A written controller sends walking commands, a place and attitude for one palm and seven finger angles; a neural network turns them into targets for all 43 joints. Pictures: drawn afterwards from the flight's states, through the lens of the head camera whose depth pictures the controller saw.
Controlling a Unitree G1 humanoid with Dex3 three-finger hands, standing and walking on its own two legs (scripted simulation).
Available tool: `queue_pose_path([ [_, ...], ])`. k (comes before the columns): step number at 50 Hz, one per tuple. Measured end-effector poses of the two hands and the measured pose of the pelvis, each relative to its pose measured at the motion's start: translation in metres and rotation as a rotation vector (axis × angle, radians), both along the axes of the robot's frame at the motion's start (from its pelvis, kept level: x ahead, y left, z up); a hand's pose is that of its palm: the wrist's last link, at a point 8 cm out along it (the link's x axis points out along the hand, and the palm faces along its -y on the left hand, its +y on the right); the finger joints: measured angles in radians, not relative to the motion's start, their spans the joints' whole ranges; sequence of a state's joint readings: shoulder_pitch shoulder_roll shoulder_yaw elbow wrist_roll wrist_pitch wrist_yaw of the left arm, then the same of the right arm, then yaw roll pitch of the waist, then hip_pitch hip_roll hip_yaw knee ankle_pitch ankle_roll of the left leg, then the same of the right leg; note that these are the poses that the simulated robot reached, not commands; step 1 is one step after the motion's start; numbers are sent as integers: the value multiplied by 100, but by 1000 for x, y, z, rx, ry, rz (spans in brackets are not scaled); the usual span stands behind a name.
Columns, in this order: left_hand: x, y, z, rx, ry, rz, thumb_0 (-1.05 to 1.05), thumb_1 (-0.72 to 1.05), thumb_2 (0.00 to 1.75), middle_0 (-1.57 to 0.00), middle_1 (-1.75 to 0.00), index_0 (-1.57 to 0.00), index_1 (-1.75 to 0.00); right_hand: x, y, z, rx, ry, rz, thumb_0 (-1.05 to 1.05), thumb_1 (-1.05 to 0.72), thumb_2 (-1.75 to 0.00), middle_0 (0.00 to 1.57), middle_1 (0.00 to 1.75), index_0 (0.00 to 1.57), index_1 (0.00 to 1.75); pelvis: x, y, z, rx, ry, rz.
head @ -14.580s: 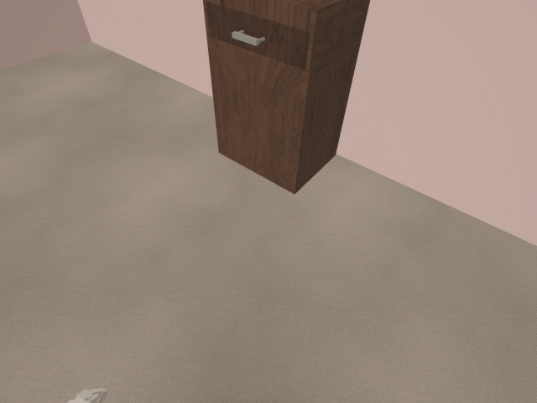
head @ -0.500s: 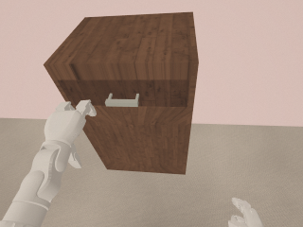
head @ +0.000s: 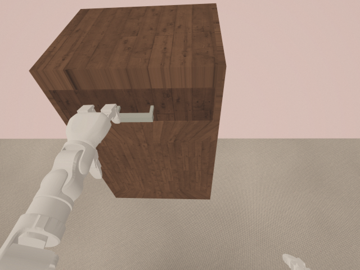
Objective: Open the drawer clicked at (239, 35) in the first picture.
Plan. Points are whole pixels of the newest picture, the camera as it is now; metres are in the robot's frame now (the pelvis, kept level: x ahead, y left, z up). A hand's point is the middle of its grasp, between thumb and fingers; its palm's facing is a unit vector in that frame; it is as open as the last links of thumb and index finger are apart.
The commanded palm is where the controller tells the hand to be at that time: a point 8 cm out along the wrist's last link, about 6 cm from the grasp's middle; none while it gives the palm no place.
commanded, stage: move the hooked fingers above the handle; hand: left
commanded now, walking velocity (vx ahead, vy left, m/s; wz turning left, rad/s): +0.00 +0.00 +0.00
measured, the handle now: (133, 113) +0.57 +0.20 -0.02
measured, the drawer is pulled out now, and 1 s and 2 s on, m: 0.00 0.00 0.00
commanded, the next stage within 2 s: none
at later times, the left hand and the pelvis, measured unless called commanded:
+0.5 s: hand (112, 128) +0.44 +0.22 +0.05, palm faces -0.04 -0.02 -1.00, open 13.8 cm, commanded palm +0.43 +0.22 +0.11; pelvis +0.01 +0.01 -0.01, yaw +0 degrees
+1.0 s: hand (129, 117) +0.50 +0.19 +0.04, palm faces -0.06 -0.02 -1.00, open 13.8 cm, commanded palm +0.48 +0.20 +0.10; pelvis +0.02 +0.00 -0.01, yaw -1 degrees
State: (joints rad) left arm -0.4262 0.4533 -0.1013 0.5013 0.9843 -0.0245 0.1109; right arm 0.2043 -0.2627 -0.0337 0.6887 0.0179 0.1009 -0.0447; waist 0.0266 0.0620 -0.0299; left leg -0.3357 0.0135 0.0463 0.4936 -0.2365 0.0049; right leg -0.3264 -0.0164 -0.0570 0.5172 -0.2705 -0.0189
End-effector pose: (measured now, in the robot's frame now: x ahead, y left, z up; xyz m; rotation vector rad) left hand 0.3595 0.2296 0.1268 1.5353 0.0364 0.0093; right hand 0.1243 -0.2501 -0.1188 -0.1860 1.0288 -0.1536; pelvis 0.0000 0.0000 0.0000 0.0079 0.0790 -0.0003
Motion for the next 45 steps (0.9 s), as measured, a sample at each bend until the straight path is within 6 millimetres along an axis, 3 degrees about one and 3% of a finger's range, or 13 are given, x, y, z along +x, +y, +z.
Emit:
queue_pose_path([
  [9, 25, -10, -9, -13, -17, -57, 0, -49, 30, -32, -120, -32, -120, -27, -3, -6, -12, 76, -64, 1, -90, -90, 20, 30, 20, 30, 8, 7, -3, -2, 38, -14],
  [20, 51, 1, -18, 20, -1, 22, 0, -49, 30, -32, -120, -32, -120, -32, 2, -10, -2, 106, -85, 1, -90, -90, 20, 30, 20, 30, 12, 11, -5, -5, 72, -12],
  [30, 76, -25, -22, 6, 11, -55, 0, -49, 30, -32, -120, -32, -120, -38, -1, -12, -17, 126, -93, 1, -90, -90, 20, 30, 20, 30, 13, 10, -9, -7, 100, -7],
  [41, 104, -17, -27, 41, 21, 44, 0, -49, 30, -32, -120, -32, -120, -76, -11, -18, -19, 222, -150, 1, -90, -90, 20, 30, 20, 30, 15, 6, -12, -8, 150, -18],
  [45, 108, -23, -32, 28, 53, 20, 0, -49, 30, -32, -120, -32, -120, -91, -14, -17, -30, 260, -171, 1, -90, -90, 20, 30, 20, 30, 17, 5, -13, -11, 157, -15],
])
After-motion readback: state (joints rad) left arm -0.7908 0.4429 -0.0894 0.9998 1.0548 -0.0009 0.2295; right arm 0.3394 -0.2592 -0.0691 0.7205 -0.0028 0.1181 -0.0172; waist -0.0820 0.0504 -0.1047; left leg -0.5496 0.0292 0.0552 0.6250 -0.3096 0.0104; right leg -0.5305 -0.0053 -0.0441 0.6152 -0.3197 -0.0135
